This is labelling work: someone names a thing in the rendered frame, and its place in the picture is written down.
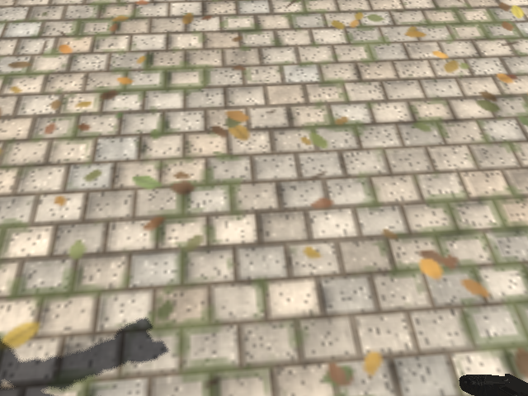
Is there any right robot hand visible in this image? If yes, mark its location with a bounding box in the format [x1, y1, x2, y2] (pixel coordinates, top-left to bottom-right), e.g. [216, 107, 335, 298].
[459, 374, 528, 396]

